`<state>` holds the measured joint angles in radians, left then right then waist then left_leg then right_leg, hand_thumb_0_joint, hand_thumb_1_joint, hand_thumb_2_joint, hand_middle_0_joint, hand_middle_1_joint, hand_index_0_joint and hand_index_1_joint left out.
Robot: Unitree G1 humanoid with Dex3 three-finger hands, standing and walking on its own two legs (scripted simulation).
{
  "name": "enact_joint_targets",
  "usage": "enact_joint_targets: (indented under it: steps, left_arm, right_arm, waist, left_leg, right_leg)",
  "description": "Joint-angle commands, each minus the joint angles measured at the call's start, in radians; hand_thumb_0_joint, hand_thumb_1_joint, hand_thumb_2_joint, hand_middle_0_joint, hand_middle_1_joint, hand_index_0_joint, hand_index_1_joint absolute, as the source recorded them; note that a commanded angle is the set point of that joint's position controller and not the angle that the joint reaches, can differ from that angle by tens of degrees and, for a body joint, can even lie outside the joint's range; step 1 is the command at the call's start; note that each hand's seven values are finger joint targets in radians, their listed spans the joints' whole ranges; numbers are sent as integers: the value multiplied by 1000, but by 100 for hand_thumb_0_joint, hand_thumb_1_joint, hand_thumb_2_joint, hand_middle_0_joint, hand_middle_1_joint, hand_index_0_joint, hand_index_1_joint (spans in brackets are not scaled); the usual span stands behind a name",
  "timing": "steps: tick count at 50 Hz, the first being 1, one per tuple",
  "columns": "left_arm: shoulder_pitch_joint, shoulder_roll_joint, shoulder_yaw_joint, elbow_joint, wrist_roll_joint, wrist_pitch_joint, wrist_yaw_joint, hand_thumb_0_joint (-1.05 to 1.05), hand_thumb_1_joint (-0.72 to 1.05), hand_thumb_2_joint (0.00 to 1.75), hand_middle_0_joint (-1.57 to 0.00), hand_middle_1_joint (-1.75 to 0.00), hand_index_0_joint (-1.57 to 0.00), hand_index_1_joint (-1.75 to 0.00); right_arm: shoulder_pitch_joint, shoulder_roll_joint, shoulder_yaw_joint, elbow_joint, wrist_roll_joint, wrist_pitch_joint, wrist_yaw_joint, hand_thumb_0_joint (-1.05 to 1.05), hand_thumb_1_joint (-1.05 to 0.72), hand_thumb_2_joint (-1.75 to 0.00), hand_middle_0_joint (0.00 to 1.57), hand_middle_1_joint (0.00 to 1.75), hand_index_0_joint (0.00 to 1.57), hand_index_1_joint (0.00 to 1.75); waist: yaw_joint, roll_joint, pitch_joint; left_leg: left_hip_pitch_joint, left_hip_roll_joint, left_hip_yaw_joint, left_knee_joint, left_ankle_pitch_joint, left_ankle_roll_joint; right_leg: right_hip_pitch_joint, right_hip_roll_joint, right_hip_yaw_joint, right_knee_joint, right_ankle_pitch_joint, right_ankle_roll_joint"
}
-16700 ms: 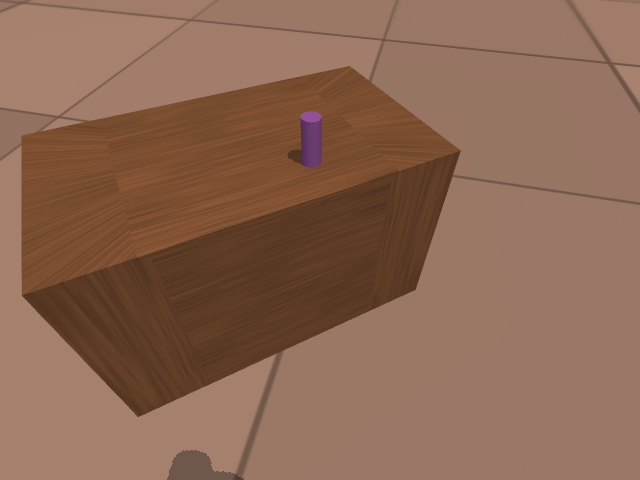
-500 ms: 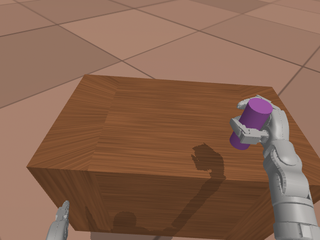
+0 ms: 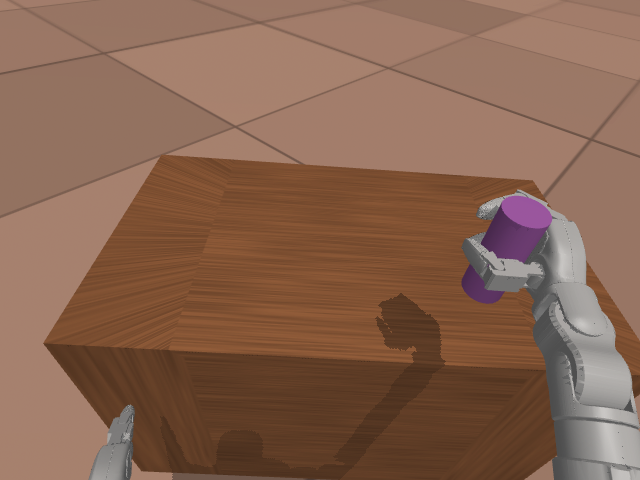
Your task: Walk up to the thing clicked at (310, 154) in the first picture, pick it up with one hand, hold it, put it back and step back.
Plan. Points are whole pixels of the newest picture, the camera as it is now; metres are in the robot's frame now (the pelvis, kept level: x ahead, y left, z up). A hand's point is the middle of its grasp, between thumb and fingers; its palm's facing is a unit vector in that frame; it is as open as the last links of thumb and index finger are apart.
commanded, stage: hold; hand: right
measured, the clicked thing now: (501, 253) +0.34 -0.18 +0.17
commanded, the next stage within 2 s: none
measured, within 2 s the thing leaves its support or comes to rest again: neither
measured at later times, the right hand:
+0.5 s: hand (502, 252) +0.33 -0.18 +0.18, palm faces +0.12 +0.99 -0.02, open 7.0 cm
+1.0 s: hand (494, 252) +0.33 -0.17 +0.18, palm faces +0.09 +1.00 -0.02, open 7.0 cm
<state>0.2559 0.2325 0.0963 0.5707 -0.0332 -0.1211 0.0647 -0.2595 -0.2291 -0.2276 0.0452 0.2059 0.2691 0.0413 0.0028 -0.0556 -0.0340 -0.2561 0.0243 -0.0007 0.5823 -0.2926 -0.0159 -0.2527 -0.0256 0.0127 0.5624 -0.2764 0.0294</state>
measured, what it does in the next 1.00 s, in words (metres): stands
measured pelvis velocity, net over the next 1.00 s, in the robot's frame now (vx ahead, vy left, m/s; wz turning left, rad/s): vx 0.00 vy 0.00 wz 0.00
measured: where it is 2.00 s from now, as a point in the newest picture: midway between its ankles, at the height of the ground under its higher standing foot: outside the picture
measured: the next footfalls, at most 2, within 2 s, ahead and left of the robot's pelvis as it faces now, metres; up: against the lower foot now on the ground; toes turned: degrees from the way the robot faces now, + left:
none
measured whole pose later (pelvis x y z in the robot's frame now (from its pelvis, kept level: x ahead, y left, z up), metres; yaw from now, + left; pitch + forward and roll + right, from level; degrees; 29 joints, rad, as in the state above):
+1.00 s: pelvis +0.00 +0.00 +0.00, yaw +0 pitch -3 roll +0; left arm 0.23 0.22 0.10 0.65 -0.03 -0.15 0.05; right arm -0.22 -0.21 -0.22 -0.05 0.21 0.34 0.06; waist 0.00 -0.06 -0.02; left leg -0.22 0.03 0.00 0.54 -0.28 -0.02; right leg -0.22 -0.02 0.01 0.52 -0.26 0.03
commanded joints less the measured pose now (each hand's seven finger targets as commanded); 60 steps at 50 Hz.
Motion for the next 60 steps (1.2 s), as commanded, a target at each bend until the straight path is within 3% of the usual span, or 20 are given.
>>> enact_joint_targets:
  steps: [1,3,5,7,10,16,18,21,23,25,29,38,42,46,47,50,52,53,58,60]
  left_arm:
    - [-106,136,58,-160,4,-57,11,0,-54,4,-5,-5,-5,-5]
    - [-105,98,22,-134,2,-54,2,0,-54,5,-5,-5,-5,-5]
    - [-133,113,39,-140,1,-54,-1,0,-54,5,-5,-5,-5,-5]
    - [-143,110,38,-137,4,-56,-3,0,-54,4,-5,-5,-5,-5]
    - [-116,130,56,-130,2,-55,1,0,-55,5,-5,-5,-5,-5]
    - [-129,94,25,-138,2,-61,-3,0,-55,5,-5,-5,-5,-5]
    - [-138,131,63,-149,1,-66,3,0,-55,5,-5,-5,-5,-5]
    - [-132,93,20,-124,2,-68,1,0,-55,5,-5,-5,-5,-5]
    - [-147,115,38,-132,5,-77,5,0,-55,5,-5,-5,-5,-5]
    - [-140,85,15,-90,4,-75,0,0,-55,5,-5,-5,-5,-5]
    - [-158,134,54,-90,7,-76,2,0,-55,5,-5,-5,-5,-5]
    - [-147,85,15,-103,5,-94,-5,0,-54,5,-5,-5,-5,-5]
    - [-141,130,59,-64,6,-89,-6,0,-54,5,-5,-5,-5,-5]
    - [-177,106,35,-93,6,-90,-11,0,-55,5,-5,-5,-5,-5]
    - [-180,129,55,-94,5,-92,-7,0,-54,4,-5,-5,-5,-5]
    - [-173,119,45,-101,7,-93,-1,0,-55,5,-5,-5,-5,-5]
    - [-175,103,29,-123,6,-94,-2,0,-55,6,-5,-5,-5,-5]
    - [-158,144,66,-109,8,-92,4,0,-55,5,-5,-5,-5,-5]
    - [-139,84,20,-67,6,-90,-6,0,-54,5,-5,-5,-5,-5]
    - [-150,99,31,-108,7,-96,-7,0,-54,5,-5,-5,-5,-5]
  right_arm:
    - [-381,-168,-59,-255,9,-59,10,0,-51,-129,135,141,136,141]
    - [-377,-169,-54,-282,10,-53,18,0,-53,-129,135,140,136,140]
    - [-358,-179,-71,-283,8,-41,19,0,-54,-129,136,141,137,141]
    - [-384,-166,-54,-333,11,-36,19,0,-57,-130,137,141,138,141]
    - [-325,-170,-77,-271,15,-16,16,0,-56,-131,137,142,139,142]
    - [-340,-185,-95,-323,15,-27,8,0,-56,-131,138,142,139,142]
    - [-332,-185,-94,-323,17,-33,10,0,-57,-132,139,143,140,143]
    - [-331,-155,-57,-343,14,-39,16,0,-56,-130,138,142,139,142]
    - [-313,-150,-59,-340,12,-35,17,0,-54,-130,136,142,138,142]
    - [-301,-137,-40,-324,8,-27,22,0,-55,-132,138,143,139,143]
    - [-312,-181,-82,-323,8,-18,20,0,-55,-132,137,143,139,143]
    - [-339,-152,-57,-340,9,-37,14,0,-56,-132,138,143,139,143]
    - [-311,-151,-57,-314,9,-12,16,0,-53,-133,139,145,140,145]
    - [-324,-134,-45,-337,9,-5,18,0,-55,-132,138,143,139,143]
    - [-312,-131,-46,-327,14,-4,17,0,-55,-133,139,145,141,145]
    - [-348,-173,-86,-331,18,-18,11,0,-54,-133,139,144,140,144]
    - [-326,-157,-75,-323,15,-17,6,0,-53,-133,139,145,140,145]
    - [-338,-185,-99,-333,14,-21,1,0,-51,-133,138,145,140,145]
    - [-318,-127,-36,-329,9,-29,12,0,-54,-131,137,143,139,143]
    - [-337,-137,-39,-357,6,-30,13,0,-55,-132,138,143,140,143]
  waist:
    - [10,81,-221]
    - [-2,37,-197]
    - [-8,39,-201]
    - [-4,44,-202]
    - [8,85,-194]
    - [-9,87,-186]
    - [-7,77,-198]
    - [-2,56,-183]
    - [1,46,-209]
    - [1,40,-179]
    - [-2,68,-204]
    - [-7,45,-167]
    - [-3,30,-180]
    - [-5,57,-181]
    - [-2,71,-183]
    - [-10,91,-193]
    - [-9,100,-195]
    - [-8,84,-201]
    - [0,37,-150]
    - [6,40,-184]
  left_leg:
    - [16,-23,49,-109,219,-4]
    - [20,-20,50,-106,223,-1]
    - [28,-20,52,-114,209,-1]
    - [27,-16,47,-123,190,-2]
    - [27,-17,47,-129,212,-6]
    - [36,-15,45,-137,172,-5]
    - [44,-18,50,-131,193,-5]
    - [29,-16,44,-130,196,-3]
    - [34,-18,47,-130,199,1]
    - [25,-16,48,-133,196,0]
    - [44,-19,58,-126,238,-2]
    - [31,-27,60,-133,165,5]
    - [33,-24,58,-133,199,5]
    - [42,-24,59,-140,181,4]
    - [40,-28,62,-140,182,4]
    - [56,-24,60,-140,190,0]
    - [57,-22,55,-139,201,-3]
    - [54,-21,53,-139,195,-1]
    - [28,-19,48,-150,152,2]
    - [35,-21,49,-147,161,1]
  right_leg:
    - [120,24,-26,-75,174,-41]
    - [105,28,-25,-78,182,-38]
    - [104,29,-24,-85,171,-39]
    - [105,32,-28,-86,146,-41]
    - [113,33,-29,-84,164,-45]
    - [102,33,-28,-94,133,-45]
    - [112,32,-25,-95,153,-43]
    - [119,33,-29,-94,156,-44]
    - [131,30,-25,-99,161,-42]
    - [116,32,-27,-99,155,-43]
    - [126,29,-20,-95,199,-42]
    - [111,23,-20,-117,132,-35]
    - [121,26,-22,-115,163,-36]
    - [112,26,-21,-116,143,-37]
    - [125,21,-16,-117,148,-38]
    - [118,25,-17,-108,157,-41]
    - [121,29,-22,-106,163,-43]
    - [128,29,-24,-108,158,-41]
    - [109,32,-28,-121,109,-40]
    - [124,32,-25,-117,118,-40]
